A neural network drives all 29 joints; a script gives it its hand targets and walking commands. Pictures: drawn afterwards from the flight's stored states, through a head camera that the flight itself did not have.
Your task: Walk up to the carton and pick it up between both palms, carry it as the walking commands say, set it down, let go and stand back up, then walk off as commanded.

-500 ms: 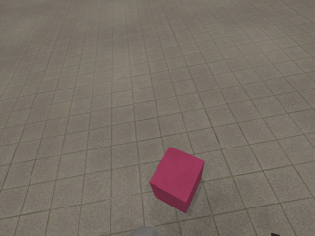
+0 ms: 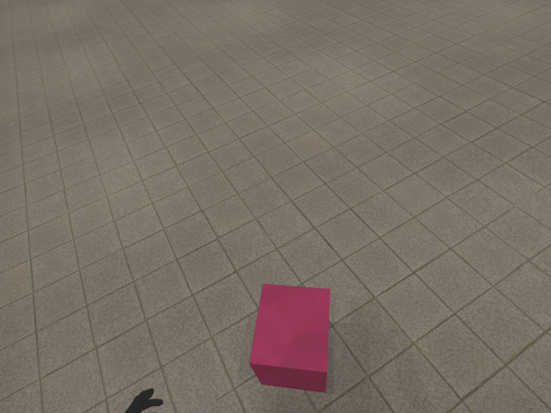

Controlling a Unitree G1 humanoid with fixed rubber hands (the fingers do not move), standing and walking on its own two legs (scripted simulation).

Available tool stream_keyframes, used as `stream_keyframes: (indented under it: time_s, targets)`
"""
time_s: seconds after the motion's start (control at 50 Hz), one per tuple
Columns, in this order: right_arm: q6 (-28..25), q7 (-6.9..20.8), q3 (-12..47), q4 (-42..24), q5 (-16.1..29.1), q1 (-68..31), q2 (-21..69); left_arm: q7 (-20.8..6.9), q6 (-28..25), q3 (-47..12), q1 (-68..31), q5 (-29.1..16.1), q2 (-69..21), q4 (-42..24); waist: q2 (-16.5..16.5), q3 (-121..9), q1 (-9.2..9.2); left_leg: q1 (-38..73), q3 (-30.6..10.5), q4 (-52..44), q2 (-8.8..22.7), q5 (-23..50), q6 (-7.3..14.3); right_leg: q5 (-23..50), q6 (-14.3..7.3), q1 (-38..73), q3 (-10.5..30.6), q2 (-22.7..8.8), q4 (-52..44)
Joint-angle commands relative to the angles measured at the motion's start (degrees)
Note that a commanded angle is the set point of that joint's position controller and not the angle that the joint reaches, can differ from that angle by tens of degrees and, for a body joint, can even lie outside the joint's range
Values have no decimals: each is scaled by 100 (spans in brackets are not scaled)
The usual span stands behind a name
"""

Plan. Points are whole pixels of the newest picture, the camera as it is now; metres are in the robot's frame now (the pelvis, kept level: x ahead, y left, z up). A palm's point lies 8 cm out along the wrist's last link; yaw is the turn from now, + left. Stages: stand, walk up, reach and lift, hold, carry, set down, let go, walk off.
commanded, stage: walk up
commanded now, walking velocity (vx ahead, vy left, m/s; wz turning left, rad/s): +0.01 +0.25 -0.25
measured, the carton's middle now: (294, 338) +0.43 +0.02 -0.62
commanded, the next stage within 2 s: none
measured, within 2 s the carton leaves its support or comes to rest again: neither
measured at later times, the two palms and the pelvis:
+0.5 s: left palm out of the picture +0.05 +0.38 -0.14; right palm out of the picture +0.07 -0.10 -0.09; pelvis +0.02 +0.13 +0.02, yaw -3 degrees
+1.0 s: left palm out of the picture +0.08 +0.31 -0.11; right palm out of the picture -0.01 -0.14 -0.12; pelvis +0.01 +0.10 +0.03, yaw -8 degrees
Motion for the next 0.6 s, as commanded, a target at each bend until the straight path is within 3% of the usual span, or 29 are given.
stream_keyframes:
  time_s: [0.0, 0.04, 0.08, 0.1, 0.14, 0.16, 0.18, 0.2, 0.22, 0.24, 0.26, 0.28, 0.3, 0.32, 0.34, 0.38, 0.42, 0.48, 0.54, 0.58]
  targets:
    - [-60, 135, -83, -396, 9, -337, -391, 17, -6, 291, 677, -129, 864, 30, -1556, -158, 530, -1277, -980, 1589, 535, 374, -508, 3163, -651, 1048, 2094, -2065, -2379]
    - [-84, 119, -92, -316, 99, -146, -329, -48, -54, 261, 520, -109, 827, 21, -1629, -324, 409, -1090, -897, 860, 523, 395, -552, 3566, -562, 1150, 1572, -1776, -2286]
    - [-78, 131, -78, -203, 128, -102, -308, -93, -62, 306, 285, -66, 904, 6, -1846, -407, 294, -641, -872, 309, 542, 451, -540, 3161, -423, 928, 1272, -1545, -2249]
    - [-62, 135, -46, -199, 128, -154, -290, -102, -69, 302, 185, -66, 910, -16, -1756, -400, 293, -372, -775, -66, 493, 556, -480, 2876, -361, 823, 1145, -1460, -2227]
    - [-88, 92, 51, -164, 156, -102, -186, -99, -77, 212, 243, -154, 799, 18, -1648, -316, 317, -309, -524, -693, 348, 436, -452, 3121, -392, 995, 1010, -1510, -2057]
    - [-145, 95, 86, -113, 157, 67, -130, -116, -65, 198, 229, -179, 759, 32, -1621, -427, 243, -77, -359, -1000, 271, 546, -433, 2936, -356, 1031, 878, -1470, -1955]
    - [-265, 63, 173, -50, 176, 260, 39, -136, -20, 140, 228, -241, 623, 182, -1512, -518, 105, 392, -272, -1903, 206, 1007, -355, 2083, -238, 1037, 571, -1101, -1689]
    - [-379, 49, 167, -14, 148, 330, -88, -158, 65, 112, 421, -278, 518, 349, -977, -451, 80, 834, -387, -2595, 292, 1759, -318, 1483, 26, 852, 262, -654, -1385]
    - [-462, -3, 53, 8, 121, 447, -498, -173, 71, 77, 556, -304, 275, 374, 322, -789, 71, 1292, -1183, -2699, 929, 2941, -194, 675, 291, 515, 74, -245, -957]
    - [-496, -62, -53, -81, 102, 466, -970, -181, 101, 73, 669, -330, 196, 313, 1369, -776, 39, 1393, -2344, -3188, 1674, 3526, 101, -463, 471, -20, 108, 158, -533]
    - [-509, -87, -47, -147, 50, 447, -1092, -174, 140, 65, 561, -297, 286, 245, 1640, -563, -87, 1069, -3005, -3661, 2079, 3134, 496, -1194, 555, -286, 587, 89, 181]
    - [-488, -101, -45, -173, 59, 203, -849, -208, 196, 83, 702, -289, 231, 273, 1214, -340, 88, 618, -2812, -3933, 2116, 1913, 508, -1083, 537, -227, 892, -60, 597]
    - [-468, -134, -14, -138, 47, -112, -727, -232, 218, 122, 640, -274, 202, 323, 886, -133, 118, 402, -2257, -3937, 1934, 849, 421, -762, 503, -196, 967, -70, 727]
    - [-423, -167, -63, -159, 24, -233, -795, -304, 245, 154, 563, -263, 362, 430, 1069, 85, 37, 376, -2156, -4066, 1985, 134, 450, -577, 533, -479, 893, 22, 1236]
    - [-419, -221, -123, -259, 26, -430, -894, -330, 272, 150, 528, -282, 408, 472, 1358, 342, 59, 361, -2045, -4116, 2134, 198, 574, -492, 583, -800, 965, 8, 1750]
    - [-423, -226, -128, -329, 3, -444, -835, -341, 289, 126, 531, -271, 484, 453, 1274, 376, 100, 316, -1852, -3971, 2034, 481, 567, -248, 641, -884, 1060, -111, 1864]
    - [-459, -239, -96, -295, -29, -287, -554, -356, 267, 155, 507, -253, 531, 399, 953, 256, 95, 411, -1791, -3788, 1978, 836, 511, -218, 647, -840, 1186, -108, 1863]
    - [-522, -273, -113, -270, -16, -43, -627, -320, 278, 215, 539, -183, 623, 422, 394, -216, 23, 991, -1893, -3657, 2236, 1418, 726, -160, 672, -924, 1176, -25, 2045]
    - [-521, -236, -113, -358, -8, -295, -680, -318, 252, 166, 757, -204, 417, 420, 487, -434, 109, 1007, -1539, -3599, 2173, 1479, 855, -208, 731, -716, 1021, -40, 1497]
    - [-511, -223, -144, -360, -29, -413, -713, -323, 250, 188, 584, -216, 416, 340, 334, -332, 90, 984, -1743, -3579, 2319, 1600, 937, -287, 707, -754, 1070, -82, 1198]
